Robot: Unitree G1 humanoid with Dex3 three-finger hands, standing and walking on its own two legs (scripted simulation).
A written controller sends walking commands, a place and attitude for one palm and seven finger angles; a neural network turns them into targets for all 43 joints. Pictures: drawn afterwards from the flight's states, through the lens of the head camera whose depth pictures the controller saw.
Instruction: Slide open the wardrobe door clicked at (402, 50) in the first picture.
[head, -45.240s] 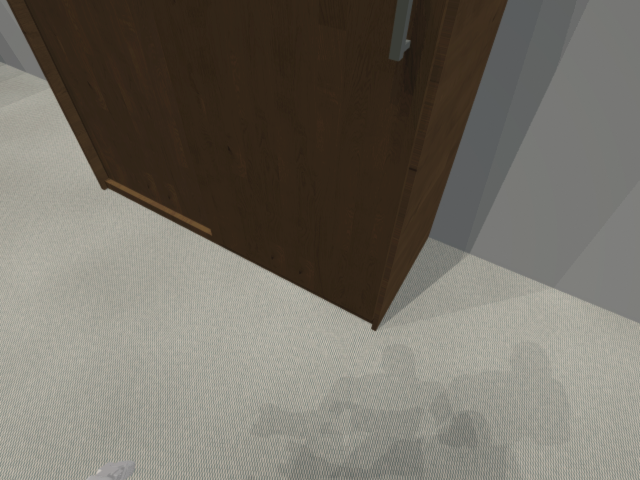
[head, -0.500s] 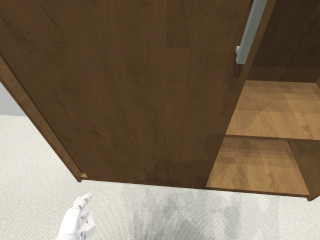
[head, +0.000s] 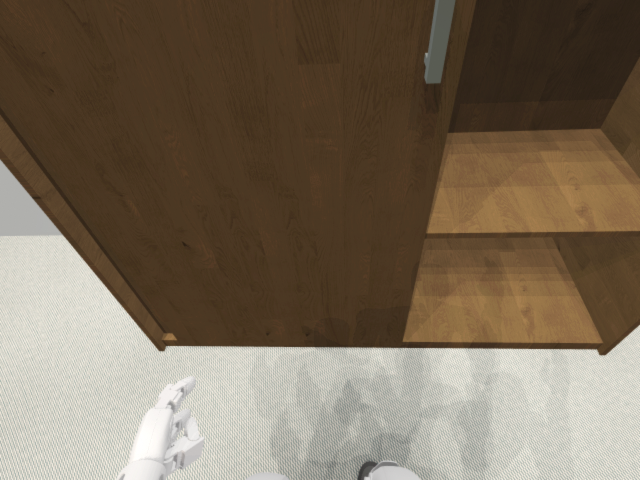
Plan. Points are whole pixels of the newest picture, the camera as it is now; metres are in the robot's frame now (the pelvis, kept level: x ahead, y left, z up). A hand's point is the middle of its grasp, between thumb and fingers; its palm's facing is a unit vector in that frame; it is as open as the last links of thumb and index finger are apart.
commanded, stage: step back with the hand held close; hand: right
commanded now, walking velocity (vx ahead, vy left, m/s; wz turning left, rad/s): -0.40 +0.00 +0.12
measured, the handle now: (439, 16) +0.60 -0.14 +0.29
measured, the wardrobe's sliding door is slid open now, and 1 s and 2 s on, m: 0.63 0.63 0.63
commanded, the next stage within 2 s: stop stepping back and stand still in 0.04 s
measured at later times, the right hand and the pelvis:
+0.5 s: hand out of the picture +0.12 -0.26 +0.16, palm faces +0.31 +0.86 -0.40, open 7.4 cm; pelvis -0.12 -0.02 +0.01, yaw +7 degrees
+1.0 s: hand out of the picture +0.06 -0.29 +0.17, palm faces +0.36 +0.86 -0.36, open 7.4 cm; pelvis -0.18 -0.06 +0.01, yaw +6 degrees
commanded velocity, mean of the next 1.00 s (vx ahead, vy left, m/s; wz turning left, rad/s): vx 0.15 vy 0.02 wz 0.01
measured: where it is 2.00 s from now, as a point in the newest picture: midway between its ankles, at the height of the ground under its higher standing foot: outside the picture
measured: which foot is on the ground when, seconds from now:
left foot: up 0.00-0.14, down 0.16-0.36, up 0.38-0.60, down 0.62-1.00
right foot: down 0.00-0.14, up 0.16-0.32, down 0.34-0.60, up 0.62-0.92, down 0.94-1.00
